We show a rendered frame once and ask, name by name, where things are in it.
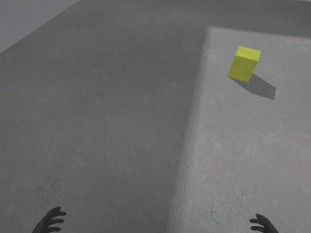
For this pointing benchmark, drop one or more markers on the robot left hand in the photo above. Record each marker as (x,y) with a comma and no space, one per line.
(46,221)

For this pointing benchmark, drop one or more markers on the carton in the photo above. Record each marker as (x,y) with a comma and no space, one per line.
(244,64)

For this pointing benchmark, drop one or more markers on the robot right hand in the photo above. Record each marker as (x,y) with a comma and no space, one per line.
(267,225)

